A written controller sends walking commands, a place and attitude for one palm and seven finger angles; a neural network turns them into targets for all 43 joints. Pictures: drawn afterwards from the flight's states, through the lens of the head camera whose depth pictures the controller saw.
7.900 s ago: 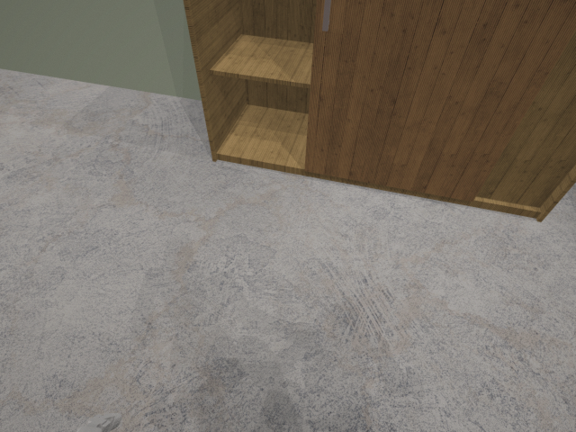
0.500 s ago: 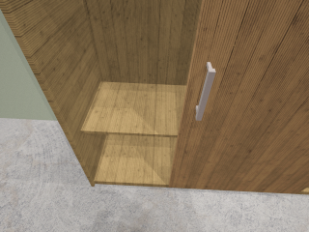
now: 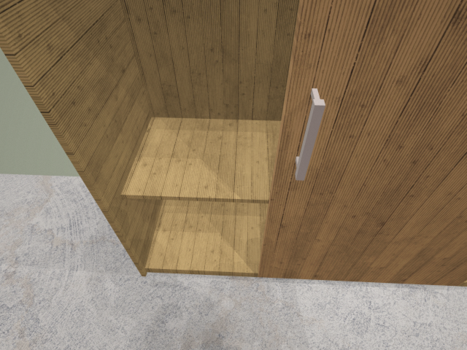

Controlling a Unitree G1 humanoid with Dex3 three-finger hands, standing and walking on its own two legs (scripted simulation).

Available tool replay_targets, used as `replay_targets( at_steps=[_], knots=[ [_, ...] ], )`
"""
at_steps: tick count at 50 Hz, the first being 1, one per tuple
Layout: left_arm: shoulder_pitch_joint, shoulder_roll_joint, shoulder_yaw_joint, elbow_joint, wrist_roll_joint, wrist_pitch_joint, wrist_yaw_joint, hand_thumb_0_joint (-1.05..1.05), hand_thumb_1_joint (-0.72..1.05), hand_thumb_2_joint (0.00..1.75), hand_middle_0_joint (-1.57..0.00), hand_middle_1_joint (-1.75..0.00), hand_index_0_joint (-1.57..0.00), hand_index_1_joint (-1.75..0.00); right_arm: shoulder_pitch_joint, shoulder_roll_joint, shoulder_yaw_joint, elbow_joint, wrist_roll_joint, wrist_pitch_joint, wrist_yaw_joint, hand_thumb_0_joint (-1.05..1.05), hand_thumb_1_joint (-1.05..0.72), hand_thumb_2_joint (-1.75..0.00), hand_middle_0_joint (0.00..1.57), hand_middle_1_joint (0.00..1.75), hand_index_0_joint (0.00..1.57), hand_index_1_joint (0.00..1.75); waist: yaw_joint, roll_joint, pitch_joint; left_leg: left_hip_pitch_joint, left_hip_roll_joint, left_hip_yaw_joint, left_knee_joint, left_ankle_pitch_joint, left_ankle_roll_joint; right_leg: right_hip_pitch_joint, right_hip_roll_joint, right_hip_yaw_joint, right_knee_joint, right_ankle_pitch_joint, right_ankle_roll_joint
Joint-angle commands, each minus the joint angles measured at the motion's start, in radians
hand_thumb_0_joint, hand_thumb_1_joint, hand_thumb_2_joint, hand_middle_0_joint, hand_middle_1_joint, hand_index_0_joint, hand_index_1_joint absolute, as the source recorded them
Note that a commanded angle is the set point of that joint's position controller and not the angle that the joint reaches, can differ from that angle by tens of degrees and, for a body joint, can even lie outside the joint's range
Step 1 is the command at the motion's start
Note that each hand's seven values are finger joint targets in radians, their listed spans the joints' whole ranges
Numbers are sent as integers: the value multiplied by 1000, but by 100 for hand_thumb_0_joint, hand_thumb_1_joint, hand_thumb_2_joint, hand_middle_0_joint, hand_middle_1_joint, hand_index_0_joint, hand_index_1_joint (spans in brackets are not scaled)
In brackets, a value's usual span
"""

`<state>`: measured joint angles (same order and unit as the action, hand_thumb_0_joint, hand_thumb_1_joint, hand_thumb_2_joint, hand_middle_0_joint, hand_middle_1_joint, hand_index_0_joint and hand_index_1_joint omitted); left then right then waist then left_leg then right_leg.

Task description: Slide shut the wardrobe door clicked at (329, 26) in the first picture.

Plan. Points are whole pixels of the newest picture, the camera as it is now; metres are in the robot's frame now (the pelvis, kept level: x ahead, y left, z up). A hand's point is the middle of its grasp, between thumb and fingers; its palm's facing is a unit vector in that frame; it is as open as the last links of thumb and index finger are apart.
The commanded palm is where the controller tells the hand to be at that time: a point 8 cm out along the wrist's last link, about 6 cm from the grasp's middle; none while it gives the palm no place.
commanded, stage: look again from close up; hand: right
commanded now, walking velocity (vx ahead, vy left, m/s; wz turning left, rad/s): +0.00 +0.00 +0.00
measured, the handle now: (306, 138) +0.50 -0.12 +0.09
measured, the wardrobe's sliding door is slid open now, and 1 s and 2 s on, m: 0.50 0.50 0.50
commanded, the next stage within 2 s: raise the hand with hooked fingers in 0.76 s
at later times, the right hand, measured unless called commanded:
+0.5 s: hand out of the picture +0.00 -0.15 -0.18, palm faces +0.03 +0.99 -0.17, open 7.4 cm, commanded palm none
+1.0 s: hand out of the picture +0.12 -0.18 -0.08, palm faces +0.24 +0.94 -0.24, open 7.3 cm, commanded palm +0.12 -0.20 -0.05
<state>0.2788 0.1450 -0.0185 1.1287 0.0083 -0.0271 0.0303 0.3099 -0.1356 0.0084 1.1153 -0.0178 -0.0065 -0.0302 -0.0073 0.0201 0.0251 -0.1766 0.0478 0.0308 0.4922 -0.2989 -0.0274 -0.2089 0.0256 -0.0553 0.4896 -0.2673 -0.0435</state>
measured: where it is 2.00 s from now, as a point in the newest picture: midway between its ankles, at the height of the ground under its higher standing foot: outside the picture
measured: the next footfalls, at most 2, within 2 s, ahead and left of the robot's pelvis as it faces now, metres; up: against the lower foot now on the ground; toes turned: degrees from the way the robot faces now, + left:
none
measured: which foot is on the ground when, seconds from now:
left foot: down 0.00-1.00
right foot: down 0.00-1.00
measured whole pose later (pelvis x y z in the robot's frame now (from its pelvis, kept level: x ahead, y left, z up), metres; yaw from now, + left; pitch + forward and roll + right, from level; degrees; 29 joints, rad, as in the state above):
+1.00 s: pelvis +0.01 +0.02 -0.01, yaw -2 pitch +1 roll +0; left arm 0.35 0.20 0.00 0.90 -0.04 -0.23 0.08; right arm 0.52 -0.21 -0.03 0.25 0.12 0.03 -0.12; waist 0.01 -0.01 0.00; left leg -0.23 0.03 0.06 0.57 -0.35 0.00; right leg -0.27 0.01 -0.02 0.56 -0.30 -0.01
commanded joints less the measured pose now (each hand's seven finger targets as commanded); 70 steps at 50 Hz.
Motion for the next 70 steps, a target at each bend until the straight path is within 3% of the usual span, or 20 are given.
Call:
replay_targets(
  at_steps=[1, 42, 43, 44, 45, 46, 47, 48, 50, 51, 53, 55, 56, 57, 59, 62, 64, 66, 68, 70],
  knots=[
    [46, 96, 19, -31, -1, -12, 3, 0, 90, 90, -20, -30, -20, -30, 76, -92, -17, -17, -1, -14, -10, 0, -90, -90, 20, 30, 20, 30, -2, -25, 52, -32, 55, -58, -76, 131, 51, -20, -116, 115, -114, 167, -10],
    [62, 76, 13, -11, -1, -7, 8, 0, 90, 90, -20, -30, -20, -30, 97, -87, -19, -7, 1, -18, -10, 0, -90, -90, 20, 30, 20, 30, -5, -10, 54, -9, 61, -63, -104, 195, 60, 9, -113, 101, -102, 203, -1],
    [-48, 116, 24, -88, -9, -14, -2, 0, 90, 90, -20, -30, -20, -30, 151, -127, -21, 17, -9, -44, -49, 0, -90, -90, 20, 30, 20, 30, -35, 16, 78, -45, 114, -137, -115, 671, 39, -50, -118, 64, 124, 315, 39],
    [15, 296, 52, -422, -39, -163, 37, 0, 90, 90, -20, -30, -20, -30, -579, -311, -68, -1583, 208, -248, -39, 0, -88, -89, 20, 32, 20, 32, 113, -197, -423, 59, 25, -27, 7, 567, 56, 232, -37, 46, -22, 432, 5],
    [-96, 188, 23, -366, -57, -241, 79, 0, 90, 90, -20, -30, -20, -30, -486, -394, -169, -1558, 150, -233, -102, 0, -85, -88, 20, 33, 20, 33, 65, -239, -360, -44, -39, -14, 30, 298, 57, 254, -65, 19, -8, 402, 6],
    [-51, 155, 42, -392, -50, -287, 68, 0, 90, 90, -20, -30, -20, -30, 43, -87, -7, -1241, 127, -79, -110, 0, -83, -87, 21, 34, 21, 34, 42, -222, -278, -113, -49, 42, 76, 138, 64, 180, -80, 66, -46, 477, 11],
    [-49, 162, 49, -356, -72, -296, 66, 0, 90, 90, -20, -30, -20, -30, 112, 52, 62, -1132, 166, -12, -105, 0, -81, -86, 21, 36, 21, 36, 51, -147, -150, -151, -36, 70, 64, 121, 49, 73, -65, 86, -19, 421, 24],
    [-56, 204, 63, -429, -68, -311, 65, 0, 90, 90, -20, -30, -20, -30, 15, 26, 71, -1277, 174, -53, -82, 0, -78, -85, 21, 37, 21, 37, 60, -123, -81, -181, -38, 76, 40, 148, 44, 18, -54, 93, 18, 300, 27],
    [-42, 230, 82, -487, -32, -328, 59, 0, 90, 90, -20, -30, -20, -30, 40, -50, -9, -1214, 153, -135, -34, 0, -74, -83, 21, 40, 21, 40, 87, 59, -92, -262, -53, 86, 62, 129, 43, -90, -17, 92, 112, 190, 15],
    [-46, 221, 90, -507, -19, -328, 49, 0, 90, 90, -20, -30, -20, -30, 119, -4, -12, -1108, 161, -184, 13, 0, -71, -82, 21, 42, 21, 42, 64, 173, -99, -324, -56, 88, 94, 92, 38, -156, -16, 85, 156, 155, 21],
    [-95, 217, 109, -561, -13, -324, 24, 0, 90, 90, -20, -30, -20, -30, 279, 24, -60, -953, 210, -317, 137, 0, -67, -80, 22, 45, 22, 45, -4, 284, -69, -400, -55, 74, 183, 18, 39, -330, -12, 71, 237, 62, 39],
    [-123, 220, 126, -620, -21, -312, -11, 0, 90, 90, -20, -30, -20, -30, 358, -70, -189, -902, 261, -450, 287, 0, -62, -78, 22, 48, 22, 48, -70, 169, -135, -364, -34, 15, 274, 73, 64, -424, 6, 52, 323, 65, 58],
    [-142, 228, 122, -662, -19, -307, -25, 0, 90, 90, -20, -30, -20, -30, 297, -110, -214, -969, 287, -519, 366, 0, -60, -77, 22, 50, 22, 50, -61, 105, -181, -365, -21, -9, 314, 98, 66, -459, 11, 45, 366, 63, 60],
    [-154, 228, 130, -697, -23, -297, -24, 0, 90, 90, -20, -30, -20, -30, 261, -183, -293, -984, 292, -544, 397, 0, -57, -76, 22, 51, 22, 51, -73, 79, -222, -361, -18, -31, 336, 76, 65, -490, 15, 26, 395, 47, 52],
    [-181, 222, 126, -769, -31, -265, -15, 0, 90, 90, -20, -30, -20, -30, 232, -208, -326, -1064, 310, -504, 405, 0, -53, -74, 23, 54, 23, 54, -88, 50, -269, -342, -20, -63, 333, 15, 54, -510, 23, 5, 409, 12, 38],
    [-149, 211, 113, -811, -34, -225, 0, 0, 90, 90, -20, -30, -20, -30, 68, -225, -323, -1244, 320, -445, 349, 0, -46, -71, 23, 58, 23, 58, -45, -60, -277, -401, -34, -80, 312, -75, 51, -473, 7, 23, 421, -29, 25],
    [-112, 203, 105, -802, -31, -223, 12, 0, 90, 90, -20, -30, -20, -30, -45, -234, -305, -1392, 306, -476, 306, 0, -41, -69, 24, 62, 24, 62, -2, -106, -295, -439, -47, -63, 320, -60, 51, -433, -13, 46, 431, -18, 17],
    [-88, 203, 95, -780, -24, -229, 27, 0, 90, 90, -20, -30, -20, -30, -116, -239, -271, -1478, 296, -516, 294, 0, -36, -67, 24, 64, 24, 64, 35, -100, -334, -452, -56, -64, 328, -21, 47, -413, -24, 61, 457, 4, 10],
    [-82, 210, 77, -746, -29, -248, 37, 0, 90, 90, -20, -30, -20, -30, -144, -205, -202, -1451, 295, -531, 316, 0, -32, -65, 24, 68, 24, 68, 72, -144, -267, -511, -64, -41, 316, -58, 50, -400, -30, 77, 451, -31, 11],
    [-84, 227, 62, -720, -36, -263, 48, 0, 90, 90, -20, -30, -20, -30, -178, -218, -181, -1363, 310, -504, 358, 0, -27, -63, 25, 70, 25, 70, 92, -95, -215, -521, -69, -49, 285, -123, 48, -431, -34, 95, 446, -82, 8]
  ],
)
